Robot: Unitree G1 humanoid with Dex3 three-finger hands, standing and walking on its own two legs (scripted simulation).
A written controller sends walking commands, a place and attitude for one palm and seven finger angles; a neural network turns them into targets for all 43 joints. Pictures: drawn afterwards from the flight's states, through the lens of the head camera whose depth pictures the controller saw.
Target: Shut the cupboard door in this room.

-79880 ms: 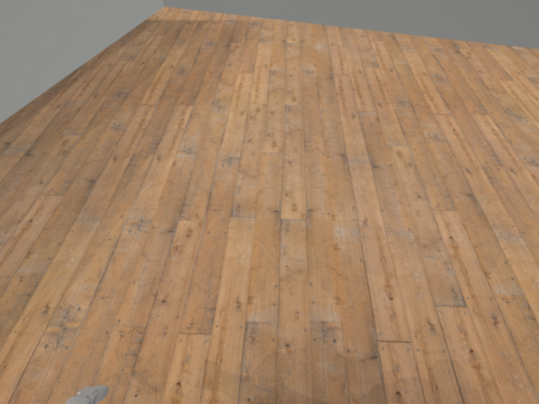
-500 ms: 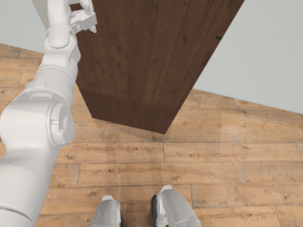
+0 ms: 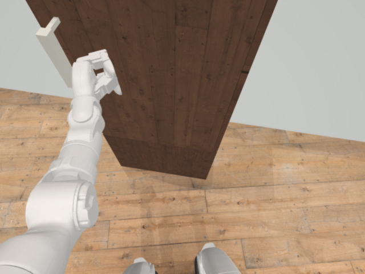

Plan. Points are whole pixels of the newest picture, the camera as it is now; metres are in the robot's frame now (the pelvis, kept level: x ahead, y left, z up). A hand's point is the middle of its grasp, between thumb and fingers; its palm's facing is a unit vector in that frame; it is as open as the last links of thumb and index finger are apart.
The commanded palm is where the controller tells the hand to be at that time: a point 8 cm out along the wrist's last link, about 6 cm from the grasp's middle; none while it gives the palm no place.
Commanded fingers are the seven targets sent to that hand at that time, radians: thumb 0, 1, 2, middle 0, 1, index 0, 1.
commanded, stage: pull the fist back off the door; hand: left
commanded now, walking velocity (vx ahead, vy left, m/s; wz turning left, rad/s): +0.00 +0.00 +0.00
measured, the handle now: (64, 55) +0.59 +0.20 +0.10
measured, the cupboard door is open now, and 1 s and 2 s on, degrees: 0 0 0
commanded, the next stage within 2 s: draw the hand back to the body in 0.16 s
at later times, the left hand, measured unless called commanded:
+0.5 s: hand (96, 98) +0.44 +0.12 +0.12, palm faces +0.03 -1.00 -0.01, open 3.1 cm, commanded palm +0.39 +0.17 +0.13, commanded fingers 0.00 0.90 0.90 -1.30 -1.50 -1.30 -1.50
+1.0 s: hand (31, 162) +0.31 +0.18 +0.16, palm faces +0.20 -0.96 -0.21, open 3.2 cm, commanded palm +0.26 +0.23 +0.18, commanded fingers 0.00 0.90 0.90 -0.83 -0.99 -0.83 -0.99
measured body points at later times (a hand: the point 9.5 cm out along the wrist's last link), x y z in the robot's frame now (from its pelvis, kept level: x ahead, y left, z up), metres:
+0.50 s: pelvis +0.02 -0.01 +0.02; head +0.08 -0.03 +0.47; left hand +0.44 +0.17 +0.12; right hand +0.12 -0.26 -0.10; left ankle -0.01 +0.10 -0.69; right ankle +0.03 -0.12 -0.69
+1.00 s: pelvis +0.01 -0.01 +0.05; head +0.01 -0.03 +0.50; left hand +0.29 +0.23 +0.18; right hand +0.21 -0.23 -0.04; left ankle -0.01 +0.10 -0.69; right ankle +0.03 -0.12 -0.69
